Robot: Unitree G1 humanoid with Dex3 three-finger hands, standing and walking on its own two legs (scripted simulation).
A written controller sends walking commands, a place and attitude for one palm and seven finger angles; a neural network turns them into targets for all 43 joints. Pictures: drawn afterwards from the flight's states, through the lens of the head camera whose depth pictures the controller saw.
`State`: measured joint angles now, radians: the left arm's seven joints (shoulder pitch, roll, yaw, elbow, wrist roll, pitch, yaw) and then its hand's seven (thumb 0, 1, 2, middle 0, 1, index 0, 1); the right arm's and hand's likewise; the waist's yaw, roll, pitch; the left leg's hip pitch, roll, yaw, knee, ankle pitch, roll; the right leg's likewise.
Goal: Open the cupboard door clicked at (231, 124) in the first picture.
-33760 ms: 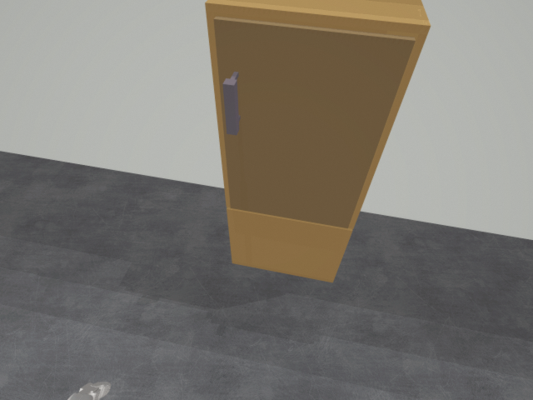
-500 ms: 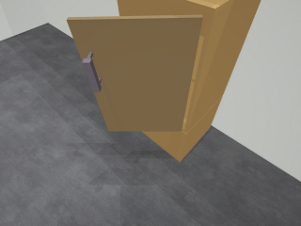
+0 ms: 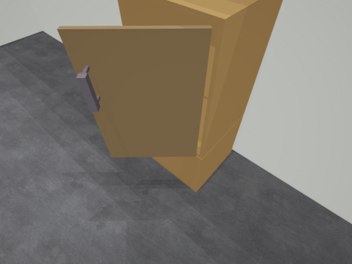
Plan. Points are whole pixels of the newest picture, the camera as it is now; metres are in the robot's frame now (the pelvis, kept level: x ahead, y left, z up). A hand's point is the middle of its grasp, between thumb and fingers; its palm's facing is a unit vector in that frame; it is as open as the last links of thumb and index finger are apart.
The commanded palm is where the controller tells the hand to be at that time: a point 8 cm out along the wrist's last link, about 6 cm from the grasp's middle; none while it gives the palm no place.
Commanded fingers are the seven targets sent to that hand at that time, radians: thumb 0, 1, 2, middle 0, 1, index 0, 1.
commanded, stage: come to a stop and stand still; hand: left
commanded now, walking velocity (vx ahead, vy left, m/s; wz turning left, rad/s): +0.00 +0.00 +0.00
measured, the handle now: (91, 89) +0.57 +0.30 +0.06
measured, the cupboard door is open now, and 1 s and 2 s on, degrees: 42 42 42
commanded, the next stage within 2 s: look again from close up in 0.60 s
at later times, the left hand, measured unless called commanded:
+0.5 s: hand out of the picture +0.02 +0.15 -0.17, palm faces +0.02 -0.98 -0.21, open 7.3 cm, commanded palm none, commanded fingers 0.00 0.90 0.90 -0.20 -0.30 -0.20 -0.30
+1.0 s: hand out of the picture +0.02 +0.14 -0.17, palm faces +0.04 -0.98 -0.20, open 7.3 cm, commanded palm none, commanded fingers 0.00 0.90 0.90 -0.20 -0.30 -0.20 -0.30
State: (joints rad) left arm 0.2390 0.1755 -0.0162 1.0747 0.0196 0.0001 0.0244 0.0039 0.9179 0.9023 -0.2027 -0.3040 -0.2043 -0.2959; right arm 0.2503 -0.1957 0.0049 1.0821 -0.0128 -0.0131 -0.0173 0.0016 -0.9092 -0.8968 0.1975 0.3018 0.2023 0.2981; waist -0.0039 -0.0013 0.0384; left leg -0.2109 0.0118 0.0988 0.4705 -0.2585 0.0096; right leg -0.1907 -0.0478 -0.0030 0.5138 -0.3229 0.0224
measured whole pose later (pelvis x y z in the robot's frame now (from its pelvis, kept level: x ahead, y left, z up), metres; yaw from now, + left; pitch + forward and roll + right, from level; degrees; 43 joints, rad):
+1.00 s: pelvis +0.01 -0.04 +0.00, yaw +1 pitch +0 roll +1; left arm 0.26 0.17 0.00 1.12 0.02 -0.02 0.02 0.00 0.91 0.90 -0.20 -0.30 -0.20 -0.30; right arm 0.23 -0.16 0.01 1.14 -0.01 -0.01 -0.03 0.00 -0.91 -0.90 0.20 0.30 0.20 0.30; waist 0.01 -0.01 0.03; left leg -0.17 0.07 0.06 0.43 -0.25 -0.05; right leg -0.13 0.01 -0.04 0.45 -0.32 -0.04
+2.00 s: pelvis +0.06 +0.01 +0.00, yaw +2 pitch +0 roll +1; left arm 0.20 0.15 0.02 1.05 0.02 -0.03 0.04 0.00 0.93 0.90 -0.20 -0.30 -0.20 -0.30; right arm 0.31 -0.12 0.00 1.12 -0.01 -0.01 -0.03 0.00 -0.91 -0.90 0.20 0.30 0.20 0.30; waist -0.02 0.01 0.03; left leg -0.14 -0.02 0.10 0.48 -0.35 0.02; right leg -0.26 -0.02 -0.10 0.57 -0.32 -0.04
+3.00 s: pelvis +0.00 +0.04 +0.01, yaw +3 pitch -3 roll +0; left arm 0.23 0.24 0.00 1.06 0.02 -0.01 0.02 0.00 0.91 0.90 -0.20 -0.30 -0.20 -0.30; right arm 0.23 -0.25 0.01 1.08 -0.02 -0.01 0.00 0.00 -0.91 -0.90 0.20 0.30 0.20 0.30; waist 0.00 -0.01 0.01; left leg -0.14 -0.03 0.10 0.41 -0.23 0.06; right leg -0.21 -0.03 -0.10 0.40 -0.15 -0.01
